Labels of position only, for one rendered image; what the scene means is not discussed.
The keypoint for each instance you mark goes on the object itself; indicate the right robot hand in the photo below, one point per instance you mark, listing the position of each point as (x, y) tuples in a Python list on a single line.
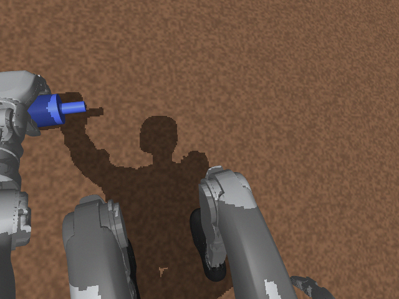
[(311, 288)]

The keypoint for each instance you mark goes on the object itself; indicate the right robot foot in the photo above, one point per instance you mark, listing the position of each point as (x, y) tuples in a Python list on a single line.
[(212, 273)]

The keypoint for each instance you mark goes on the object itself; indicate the left robot foot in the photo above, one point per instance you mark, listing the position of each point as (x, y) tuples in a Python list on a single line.
[(133, 269)]

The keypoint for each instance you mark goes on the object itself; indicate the left robot hand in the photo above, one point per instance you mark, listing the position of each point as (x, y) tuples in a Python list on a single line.
[(24, 87)]

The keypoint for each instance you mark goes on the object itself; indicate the bottle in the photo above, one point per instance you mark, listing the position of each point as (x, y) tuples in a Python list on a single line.
[(48, 110)]

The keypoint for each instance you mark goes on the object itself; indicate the left robot arm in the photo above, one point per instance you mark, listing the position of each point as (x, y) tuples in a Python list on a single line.
[(15, 215)]

